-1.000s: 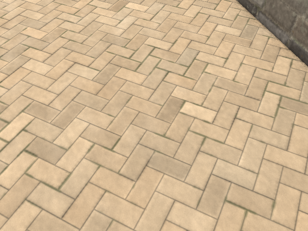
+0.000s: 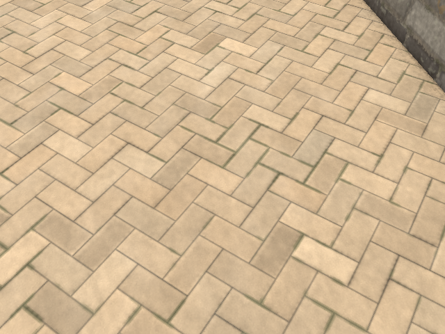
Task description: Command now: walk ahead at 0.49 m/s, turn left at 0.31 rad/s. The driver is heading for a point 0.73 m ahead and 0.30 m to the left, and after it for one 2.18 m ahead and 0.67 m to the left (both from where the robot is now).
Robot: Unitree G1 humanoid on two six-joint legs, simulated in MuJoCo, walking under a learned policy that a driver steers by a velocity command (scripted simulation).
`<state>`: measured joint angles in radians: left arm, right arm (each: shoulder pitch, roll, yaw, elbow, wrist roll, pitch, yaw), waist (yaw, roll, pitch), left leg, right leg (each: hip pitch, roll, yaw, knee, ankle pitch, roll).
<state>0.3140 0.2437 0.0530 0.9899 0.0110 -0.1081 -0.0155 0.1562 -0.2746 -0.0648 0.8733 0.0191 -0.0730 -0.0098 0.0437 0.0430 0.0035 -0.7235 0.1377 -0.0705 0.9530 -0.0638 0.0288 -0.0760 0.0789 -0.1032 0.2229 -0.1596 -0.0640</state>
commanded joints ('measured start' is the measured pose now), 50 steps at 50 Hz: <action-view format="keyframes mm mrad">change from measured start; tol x32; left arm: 1 -73 146 22 -68 -3 -19 17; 50 -115 173 47 -222 -3 -14 12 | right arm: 1 -18 -33 -2 -52 -2 -6 13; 50 71 -68 -18 -302 1 47 12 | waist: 1 -26 -75 56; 15 -164 136 -400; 36 -26 91 -55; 39 18 -384 -390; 50 -32 -109 19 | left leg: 1 49 -9 4 -161 174 0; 12 412 -194 191 -393 -68 129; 15 1164 204 -767 -650 -292 392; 22 537 31 -253 -738 184 281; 35 617 6 -339 -553 42 158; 40 -91 -152 -127 369 -476 -5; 50 -18 -13 -24 65 -86 -34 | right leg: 1 -100 -274 79 -149 162 -130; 12 139 -315 -91 426 844 -24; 13 -111 -273 -100 744 594 20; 14 -578 -49 -8 1097 -334 81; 15 -701 -48 197 1200 -399 57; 28 -470 -109 141 385 256 116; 35 -368 -79 176 236 110 58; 39 488 -524 895 124 -200 -230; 50 -43 -339 151 -60 265 -136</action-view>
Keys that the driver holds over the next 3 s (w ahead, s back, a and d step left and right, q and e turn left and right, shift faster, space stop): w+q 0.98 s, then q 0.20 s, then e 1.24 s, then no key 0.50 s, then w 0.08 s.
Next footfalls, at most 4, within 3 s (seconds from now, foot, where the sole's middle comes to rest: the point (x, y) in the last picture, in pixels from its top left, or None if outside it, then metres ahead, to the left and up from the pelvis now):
0.26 left None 0.32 0.16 -0.78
0.74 right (225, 291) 0.65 0.05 -0.78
1.22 left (119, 267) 0.72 0.41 -0.78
1.70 right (191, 247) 0.80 0.18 -0.78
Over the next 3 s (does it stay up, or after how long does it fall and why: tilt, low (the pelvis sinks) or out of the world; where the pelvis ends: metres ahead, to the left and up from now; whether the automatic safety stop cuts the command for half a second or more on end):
stays up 0.75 0.22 -0.01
